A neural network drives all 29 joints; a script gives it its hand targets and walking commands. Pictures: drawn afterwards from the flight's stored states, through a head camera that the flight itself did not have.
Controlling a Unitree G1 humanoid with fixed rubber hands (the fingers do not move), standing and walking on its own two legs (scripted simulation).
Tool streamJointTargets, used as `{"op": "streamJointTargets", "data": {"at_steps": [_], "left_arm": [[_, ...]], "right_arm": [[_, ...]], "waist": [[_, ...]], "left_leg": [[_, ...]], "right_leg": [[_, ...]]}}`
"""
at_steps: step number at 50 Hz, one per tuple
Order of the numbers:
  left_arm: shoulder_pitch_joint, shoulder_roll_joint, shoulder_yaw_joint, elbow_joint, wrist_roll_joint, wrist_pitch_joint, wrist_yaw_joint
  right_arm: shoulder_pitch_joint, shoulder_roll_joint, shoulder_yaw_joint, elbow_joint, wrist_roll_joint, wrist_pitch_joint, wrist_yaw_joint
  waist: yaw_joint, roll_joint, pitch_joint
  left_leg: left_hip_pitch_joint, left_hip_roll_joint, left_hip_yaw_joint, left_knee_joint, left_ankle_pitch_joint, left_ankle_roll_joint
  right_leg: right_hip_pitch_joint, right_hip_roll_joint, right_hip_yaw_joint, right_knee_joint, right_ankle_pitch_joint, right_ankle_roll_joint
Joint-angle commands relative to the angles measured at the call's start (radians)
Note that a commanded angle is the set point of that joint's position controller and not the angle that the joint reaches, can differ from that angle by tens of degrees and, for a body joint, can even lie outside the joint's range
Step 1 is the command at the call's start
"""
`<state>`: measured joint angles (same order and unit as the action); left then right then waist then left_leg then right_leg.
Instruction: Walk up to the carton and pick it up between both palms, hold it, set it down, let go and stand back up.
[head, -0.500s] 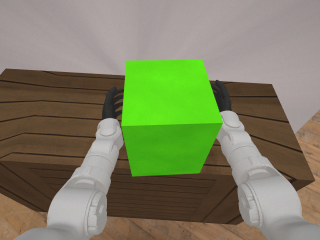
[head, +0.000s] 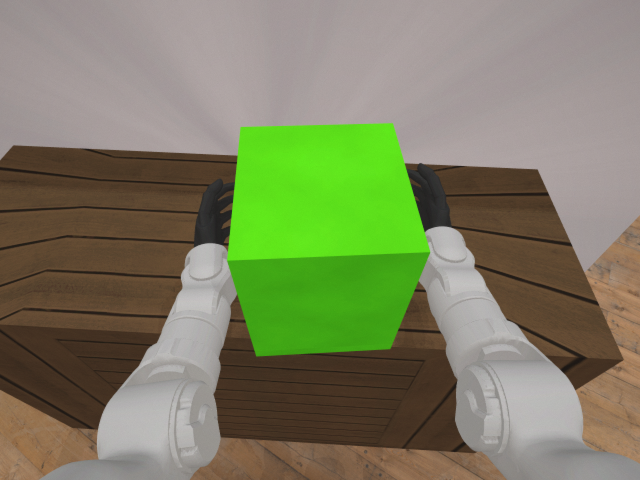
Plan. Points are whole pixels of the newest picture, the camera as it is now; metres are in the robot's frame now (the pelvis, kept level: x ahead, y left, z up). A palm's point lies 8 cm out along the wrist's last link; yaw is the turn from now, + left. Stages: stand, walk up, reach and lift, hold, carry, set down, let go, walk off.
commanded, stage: reach and lift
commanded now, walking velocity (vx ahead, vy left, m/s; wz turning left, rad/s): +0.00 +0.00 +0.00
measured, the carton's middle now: (320, 246) +0.41 +0.04 +0.04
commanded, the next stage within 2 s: none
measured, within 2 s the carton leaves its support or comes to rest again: leaves its support in 0.10 s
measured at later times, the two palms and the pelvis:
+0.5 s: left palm (209, 237) +0.38 +0.18 +0.08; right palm (438, 222) +0.41 -0.11 +0.10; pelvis -0.01 +0.00 +0.00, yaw +0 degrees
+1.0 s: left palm (196, 208) +0.37 +0.18 +0.14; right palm (449, 210) +0.39 -0.11 +0.15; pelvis -0.02 +0.00 +0.00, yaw +0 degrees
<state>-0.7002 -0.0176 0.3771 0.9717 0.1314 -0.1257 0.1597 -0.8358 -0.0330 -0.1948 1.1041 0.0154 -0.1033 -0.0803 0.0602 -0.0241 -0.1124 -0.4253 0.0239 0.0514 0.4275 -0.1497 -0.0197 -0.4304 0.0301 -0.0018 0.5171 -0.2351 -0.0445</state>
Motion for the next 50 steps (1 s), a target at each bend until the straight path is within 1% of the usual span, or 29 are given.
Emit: {"op": "streamJointTargets", "data": {"at_steps": [1,2,6,9,11,12,13,15,16,17,18,20,21,23,24,26,30,32,34,36,37,39,40,41,43,44,47,48,50], "left_arm": [[-0.686,-0.557,-0.29,-0.133,0.076,-0.07,-0.146],[-0.682,-0.556,-0.274,-0.126,0.083,-0.076,-0.144],[-0.73,-0.611,-0.384,-0.211,0.062,-0.104,-0.127],[-0.674,-0.575,-0.328,-0.113,0.084,-0.125,-0.14],[-0.687,-0.555,-0.316,-0.087,0.102,-0.137,-0.149],[-0.702,-0.574,-0.327,-0.098,0.091,-0.143,-0.146],[-0.7,-0.568,-0.333,-0.098,0.101,-0.156,-0.15],[-0.733,-0.546,-0.323,-0.101,0.09,-0.169,-0.148],[-0.69,-0.565,-0.342,-0.103,0.091,-0.172,-0.153],[-0.633,-0.526,-0.286,0.003,0.103,-0.154,-0.165],[-0.7,-0.546,-0.318,-0.05,0.087,-0.172,-0.167],[-0.66,-0.556,-0.306,-0.042,0.098,-0.159,-0.168],[-0.701,-0.568,-0.34,-0.08,0.091,-0.159,-0.163],[-0.709,-0.571,-0.357,-0.103,0.077,-0.162,-0.163],[-0.691,-0.564,-0.36,-0.068,0.085,-0.146,-0.168],[-0.701,-0.547,-0.368,-0.089,0.049,-0.132,-0.179],[-0.774,-0.563,-0.435,-0.206,0.017,-0.127,-0.175],[-0.756,-0.578,-0.448,-0.203,0.012,-0.096,-0.173],[-0.739,-0.585,-0.485,-0.209,-0.016,-0.069,-0.175],[-0.771,-0.554,-0.488,-0.213,-0.03,-0.022,-0.184],[-0.79,-0.566,-0.483,-0.278,-0.032,-0.004,-0.182],[-0.786,-0.591,-0.531,-0.319,-0.049,0.039,-0.176],[-0.778,-0.569,-0.504,-0.285,-0.048,0.081,-0.182],[-0.815,-0.588,-0.541,-0.364,-0.058,0.096,-0.181],[-0.788,-0.573,-0.509,-0.367,-0.024,0.157,-0.181],[-0.815,-0.572,-0.501,-0.4,-0.025,0.186,-0.178],[-0.804,-0.552,-0.476,-0.442,-0.013,0.269,-0.197],[-0.817,-0.552,-0.453,-0.41,-0.007,0.292,-0.196],[-0.781,-0.531,-0.42,-0.344,-0.005,0.348,-0.219]], "right_arm": [[-0.52,0.667,0.194,-0.215,-0.204,-0.072,0.145],[-0.535,0.666,0.19,-0.218,-0.205,-0.08,0.144],[-0.534,0.683,0.265,-0.219,-0.181,-0.138,0.127],[-0.558,0.658,0.269,-0.224,-0.202,-0.164,0.119],[-0.55,0.638,0.259,-0.193,-0.224,-0.188,0.113],[-0.587,0.658,0.257,-0.22,-0.223,-0.2,0.113],[-0.549,0.638,0.25,-0.154,-0.23,-0.203,0.113],[-0.565,0.647,0.25,-0.154,-0.244,-0.222,0.109],[-0.545,0.636,0.244,-0.167,-0.255,-0.225,0.104],[-0.528,0.634,0.243,-0.135,-0.255,-0.206,0.099],[-0.56,0.64,0.253,-0.157,-0.253,-0.226,0.101],[-0.544,0.632,0.252,-0.119,-0.245,-0.217,0.102],[-0.54,0.647,0.255,-0.109,-0.246,-0.213,0.098],[-0.57,0.654,0.291,-0.153,-0.21,-0.219,0.099],[-0.536,0.655,0.271,-0.144,-0.227,-0.205,0.089],[-0.525,0.679,0.298,-0.165,-0.203,-0.187,0.077],[-0.603,0.732,0.384,-0.282,-0.164,-0.177,0.074],[-0.555,0.728,0.402,-0.269,-0.133,-0.148,0.063],[-0.559,0.749,0.445,-0.332,-0.097,-0.121,0.053],[-0.615,0.744,0.426,-0.374,-0.092,-0.086,0.041],[-0.621,0.763,0.44,-0.387,-0.064,-0.067,0.041],[-0.618,0.733,0.462,-0.416,-0.02,-0.038,0.035],[-0.633,0.748,0.454,-0.415,-0.028,0.003,0.034],[-0.642,0.75,0.462,-0.457,-0.017,0.004,0.035],[-0.657,0.707,0.437,-0.443,-0.007,0.045,0.028],[-0.691,0.703,0.442,-0.451,0.014,0.059,0.032],[-0.68,0.709,0.453,-0.47,0.036,0.114,0.02],[-0.79,0.695,0.417,-0.491,0.04,0.115,0.024],[-0.81,0.701,0.4,-0.52,0.032,0.147,0.011]], "waist": [[0.005,-0.045,-0.609],[0.022,-0.047,-0.604],[-0.004,0.0,-0.688],[0.022,-0.065,-0.624],[0.004,-0.042,-0.589],[0.017,-0.046,-0.613],[0.003,-0.034,-0.583],[0.018,-0.056,-0.587],[-0.003,-0.051,-0.599],[0.023,-0.074,-0.499],[0.004,-0.062,-0.54],[0.032,-0.053,-0.494],[0.004,-0.034,-0.531],[0.02,-0.021,-0.562],[-0.006,-0.027,-0.547],[0.003,-0.046,-0.532],[0.003,-0.036,-0.642],[-0.003,-0.024,-0.611],[-0.024,-0.024,-0.629],[-0.041,-0.04,-0.596],[-0.021,-0.029,-0.622],[-0.047,-0.017,-0.668],[-0.042,-0.039,-0.617],[-0.05,-0.017,-0.676],[-0.059,-0.023,-0.62],[-0.042,-0.005,-0.607],[-0.048,-0.035,-0.549],[-0.036,-0.033,-0.554],[-0.051,-0.08,-0.488]], "left_leg": [[0.199,-0.018,-0.004,-0.036,0.194,0.006],[0.189,-0.024,0.006,-0.036,0.192,0.007],[0.25,-0.015,-0.008,-0.015,0.311,-0.019],[0.199,-0.014,0.005,-0.043,0.233,-0.001],[0.182,-0.017,0.014,-0.06,0.196,-0.003],[0.2,-0.013,0.011,-0.06,0.194,-0.009],[0.216,-0.015,0.018,-0.063,0.202,-0.01],[0.178,-0.009,0.018,-0.067,0.175,0.001],[0.202,-0.012,0.015,-0.071,0.19,-0.006],[0.168,-0.018,0.022,-0.089,0.109,0.013],[0.174,-0.015,0.018,-0.087,0.129,0.007],[0.228,-0.01,0.027,-0.094,0.152,0.006],[0.225,-0.009,0.032,-0.09,0.161,-0.003],[0.228,-0.014,0.031,-0.074,0.176,-0.003],[0.213,-0.017,0.015,-0.082,0.15,-0.001],[0.243,-0.016,0.017,-0.089,0.133,0.007],[0.225,-0.029,0.011,-0.073,0.181,0.007],[0.256,-0.028,0.003,-0.078,0.174,0.009],[0.239,-0.038,-0.004,-0.065,0.186,0.004],[0.242,-0.043,-0.02,-0.074,0.135,0.016],[0.248,-0.046,-0.017,-0.069,0.167,0.017],[0.279,-0.037,-0.039,-0.058,0.198,0.004],[0.266,-0.046,-0.033,-0.062,0.148,0.02],[0.286,-0.043,-0.042,-0.063,0.182,0.012],[0.307,-0.047,-0.043,-0.065,0.188,0.013],[0.318,-0.045,-0.04,-0.064,0.184,0.012],[0.336,-0.053,-0.027,-0.074,0.159,0.019],[0.31,-0.051,-0.039,-0.072,0.134,0.025],[0.293,-0.058,-0.027,-0.091,0.067,0.044]], "right_leg": [[0.411,-0.042,0.016,-0.141,0.445,0.083],[0.425,-0.045,0.02,-0.137,0.46,0.088],[0.438,-0.032,0.001,-0.113,0.594,0.086],[0.481,-0.04,0.01,-0.115,0.576,0.097],[0.479,-0.044,0.014,-0.127,0.549,0.096],[0.443,-0.033,0.006,-0.137,0.501,0.09],[0.453,-0.037,0.004,-0.148,0.488,0.085],[0.457,-0.042,0.01,-0.143,0.497,0.098],[0.479,-0.042,0.011,-0.144,0.526,0.097],[0.479,-0.052,0.02,-0.161,0.451,0.103],[0.48,-0.048,0.011,-0.146,0.478,0.105],[0.433,-0.035,0.006,-0.171,0.438,0.101],[0.442,-0.034,0.0,-0.168,0.458,0.1],[0.445,-0.035,0.009,-0.163,0.468,0.095],[0.45,-0.041,0.009,-0.167,0.463,0.099],[0.464,-0.041,0.022,-0.18,0.439,0.109],[0.5,-0.042,0.022,-0.154,0.52,0.11],[0.489,-0.042,0.027,-0.17,0.488,0.103],[0.528,-0.05,0.038,-0.159,0.57,0.12],[0.509,-0.061,0.042,-0.17,0.529,0.128],[0.523,-0.053,0.043,-0.164,0.521,0.118],[0.511,-0.052,0.033,-0.156,0.559,0.12],[0.493,-0.05,0.043,-0.177,0.489,0.116],[0.501,-0.049,0.037,-0.169,0.524,0.109],[0.497,-0.041,0.021,-0.182,0.493,0.105],[0.465,-0.038,0.019,-0.184,0.466,0.103],[0.506,-0.043,0.023,-0.201,0.449,0.11],[0.5,-0.045,0.024,-0.192,0.414,0.113],[0.507,-0.059,0.033,-0.21,0.382,0.125]]}}
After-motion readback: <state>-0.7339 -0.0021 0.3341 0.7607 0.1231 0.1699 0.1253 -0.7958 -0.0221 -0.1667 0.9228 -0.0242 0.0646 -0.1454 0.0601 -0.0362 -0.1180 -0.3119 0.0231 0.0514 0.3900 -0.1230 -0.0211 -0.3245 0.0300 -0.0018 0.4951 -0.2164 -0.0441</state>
